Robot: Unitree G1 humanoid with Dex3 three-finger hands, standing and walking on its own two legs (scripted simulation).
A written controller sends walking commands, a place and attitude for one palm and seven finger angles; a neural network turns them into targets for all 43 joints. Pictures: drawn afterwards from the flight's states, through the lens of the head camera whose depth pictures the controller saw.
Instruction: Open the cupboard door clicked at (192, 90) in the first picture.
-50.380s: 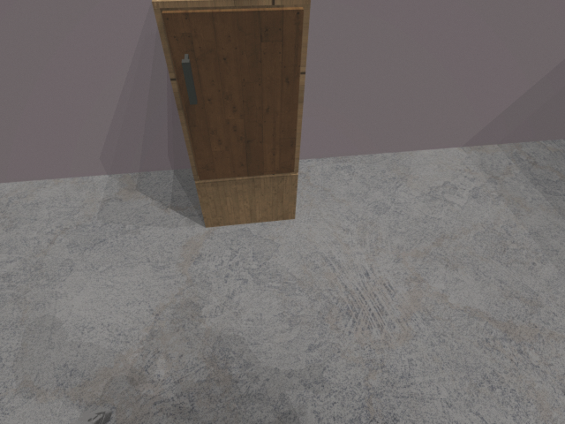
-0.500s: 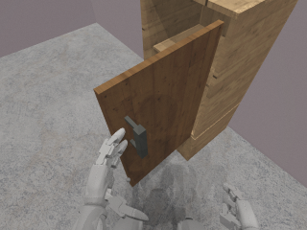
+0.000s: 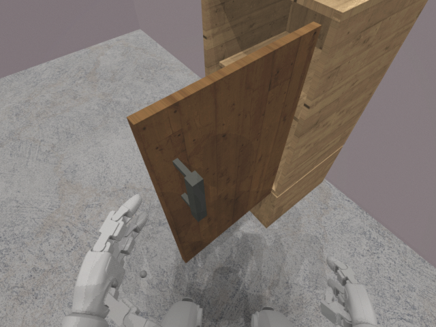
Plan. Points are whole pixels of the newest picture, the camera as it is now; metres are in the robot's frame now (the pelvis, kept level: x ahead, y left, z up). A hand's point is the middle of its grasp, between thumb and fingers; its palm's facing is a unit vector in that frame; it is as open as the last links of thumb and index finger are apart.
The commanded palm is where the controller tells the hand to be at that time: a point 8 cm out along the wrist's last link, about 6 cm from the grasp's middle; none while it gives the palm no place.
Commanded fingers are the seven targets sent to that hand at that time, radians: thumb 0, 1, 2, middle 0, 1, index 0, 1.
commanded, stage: draw the hand back to the body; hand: left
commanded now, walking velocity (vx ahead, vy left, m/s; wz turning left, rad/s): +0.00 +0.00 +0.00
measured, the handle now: (189, 190) +0.34 +0.08 +0.07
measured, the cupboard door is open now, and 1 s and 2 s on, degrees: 92 92 92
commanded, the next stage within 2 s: step back with the hand held close in 1.64 s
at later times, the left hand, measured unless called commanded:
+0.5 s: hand (98, 263) +0.19 +0.17 +0.13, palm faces -0.02 -1.00 -0.06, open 16.3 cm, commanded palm +0.16 +0.23 +0.15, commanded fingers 0.00 -0.40 0.34 -0.15 -0.30 -0.15 -0.30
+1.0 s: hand (8, 218) +0.21 +0.25 +0.20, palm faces +0.32 -0.86 -0.39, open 12.3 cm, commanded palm +0.17 +0.29 +0.23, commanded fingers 0.00 0.48 0.72 -0.19 -0.30 -0.19 -0.30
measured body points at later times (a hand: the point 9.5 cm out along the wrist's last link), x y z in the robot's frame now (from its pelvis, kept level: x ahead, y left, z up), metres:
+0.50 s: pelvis +0.01 +0.01 +0.03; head +0.03 +0.01 +0.48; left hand +0.19 +0.22 +0.14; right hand +0.19 -0.21 -0.03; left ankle +0.02 +0.12 -0.64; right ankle +0.01 -0.10 -0.64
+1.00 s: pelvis +0.03 +0.03 +0.08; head +0.02 +0.01 +0.53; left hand +0.19 +0.29 +0.23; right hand +0.21 -0.19 +0.00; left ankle +0.02 +0.12 -0.64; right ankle +0.01 -0.10 -0.64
